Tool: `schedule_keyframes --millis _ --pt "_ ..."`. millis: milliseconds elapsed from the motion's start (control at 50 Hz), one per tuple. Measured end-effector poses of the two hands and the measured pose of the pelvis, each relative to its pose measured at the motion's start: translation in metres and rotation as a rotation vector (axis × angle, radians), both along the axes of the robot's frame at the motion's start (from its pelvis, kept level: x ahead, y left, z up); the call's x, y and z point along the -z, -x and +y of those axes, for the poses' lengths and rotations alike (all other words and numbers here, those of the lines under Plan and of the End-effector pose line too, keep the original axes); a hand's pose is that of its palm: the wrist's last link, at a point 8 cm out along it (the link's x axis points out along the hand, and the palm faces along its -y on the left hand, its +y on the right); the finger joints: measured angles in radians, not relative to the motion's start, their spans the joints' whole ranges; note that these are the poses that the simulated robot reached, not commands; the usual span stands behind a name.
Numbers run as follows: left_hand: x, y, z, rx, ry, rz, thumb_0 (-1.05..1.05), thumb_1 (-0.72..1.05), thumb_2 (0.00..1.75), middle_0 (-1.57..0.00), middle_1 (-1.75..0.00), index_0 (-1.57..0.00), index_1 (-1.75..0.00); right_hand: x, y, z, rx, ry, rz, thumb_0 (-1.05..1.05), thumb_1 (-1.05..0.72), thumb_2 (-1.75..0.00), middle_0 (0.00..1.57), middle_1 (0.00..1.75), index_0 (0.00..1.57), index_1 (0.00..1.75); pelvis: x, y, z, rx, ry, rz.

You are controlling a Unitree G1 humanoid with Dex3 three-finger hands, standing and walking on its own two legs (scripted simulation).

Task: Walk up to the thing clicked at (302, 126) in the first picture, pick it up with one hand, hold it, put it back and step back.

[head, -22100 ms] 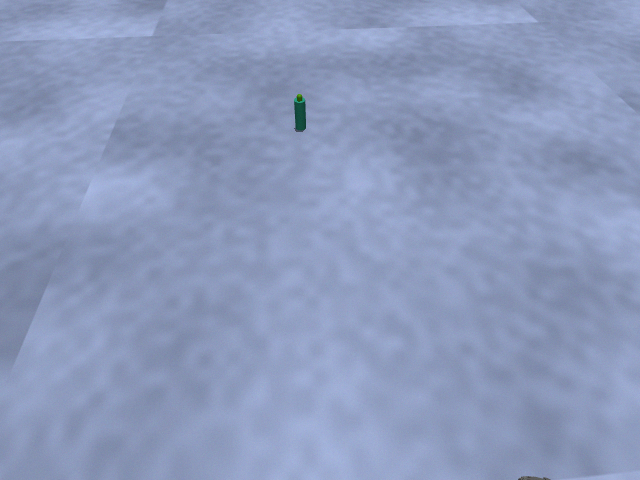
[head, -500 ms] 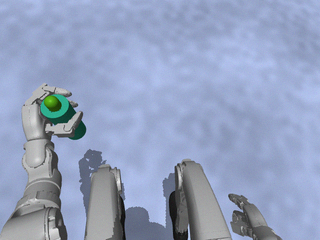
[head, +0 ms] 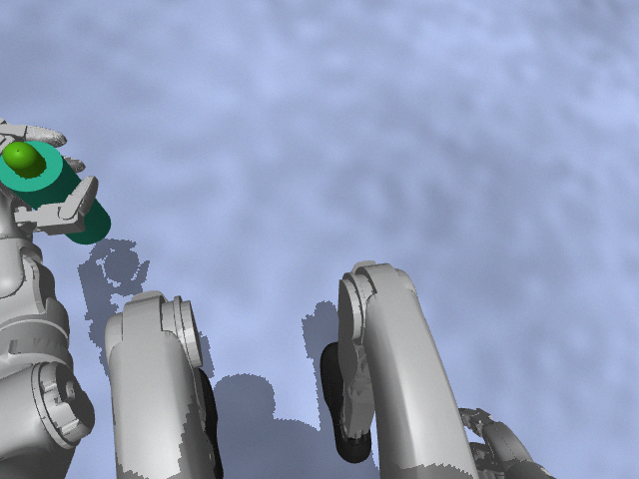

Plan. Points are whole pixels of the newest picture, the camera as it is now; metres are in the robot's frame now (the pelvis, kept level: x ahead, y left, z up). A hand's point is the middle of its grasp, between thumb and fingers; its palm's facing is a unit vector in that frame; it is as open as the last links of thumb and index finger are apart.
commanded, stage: crouch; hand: left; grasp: from the side
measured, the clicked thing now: (58, 194) +0.46 +0.25 -0.08
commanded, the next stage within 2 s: lower in 0.48 s
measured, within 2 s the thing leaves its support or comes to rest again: rests again in 1.44 s
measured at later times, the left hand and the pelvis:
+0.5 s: hand (74, 198) +0.47 +0.25 -0.12, palm faces +0.20 -0.98 -0.04, open 8.0 cm; pelvis +0.00 +0.01 -0.04, yaw -4 degrees
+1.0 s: hand (91, 211) +0.48 +0.25 -0.19, palm faces +0.20 -0.98 -0.04, open 8.0 cm; pelvis +0.00 +0.01 -0.06, yaw -7 degrees
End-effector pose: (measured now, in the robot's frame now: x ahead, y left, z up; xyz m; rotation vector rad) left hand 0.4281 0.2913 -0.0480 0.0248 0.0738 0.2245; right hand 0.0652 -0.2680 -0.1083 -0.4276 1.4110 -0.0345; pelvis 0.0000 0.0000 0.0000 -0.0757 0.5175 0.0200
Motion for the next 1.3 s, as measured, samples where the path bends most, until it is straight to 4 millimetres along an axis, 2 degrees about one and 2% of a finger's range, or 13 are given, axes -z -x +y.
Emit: schedule_keyframes --millis 140,380,660,1000,1300 --pt "0.024 -0.009 0.002 0.003 0.005 -0.008 0.02 -0.17 1.15 -0.83 -1.09 -0.84 -1.08 0.012 0.001 -0.001 -0.017 0.024 0.021 0.0 -0.92 -0.91 0.2 0.3 0.2 0.3 0.018 -0.002 0.002 0.013 0.019 -0.015" --pt "0.057 -0.011 0.008 0.018 -0.005 0.008 0.02 -0.18 1.15 -0.83 -1.09 -0.84 -1.08 0.022 -0.013 0.001 -0.083 0.047 0.028 0.0 -0.92 -0.91 0.2 0.3 0.2 0.3 0.035 -0.004 0.006 0.027 0.046 -0.042" --pt "0.081 -0.014 0.009 0.017 -0.009 0.005 0.02 -0.18 1.15 -0.83 -1.09 -0.85 -1.08 0.025 -0.017 0.001 -0.145 0.073 0.052 0.0 -0.92 -0.91 0.2 0.3 0.2 0.3 0.047 -0.004 0.007 0.039 0.073 -0.082" --pt "0.135 -0.016 0.011 0.016 0.003 0.037 0.02 -0.18 1.16 -0.84 -1.08 -0.85 -1.07 0.015 -0.016 0.004 -0.276 0.134 0.113 0.0 -0.92 -0.9 0.2 0.3 0.21 0.3 0.059 -0.002 0.012 0.064 0.122 -0.155" --pt "0.156 -0.024 0.011 0.012 -0.002 0.022 0.02 -0.18 1.16 -0.84 -1.08 -0.85 -1.07 -0.001 -0.028 0.012 -0.388 0.199 0.104 0.0 -0.92 -0.9 0.2 0.3 0.21 0.3 0.063 0.003 0.02 0.081 0.176 -0.207"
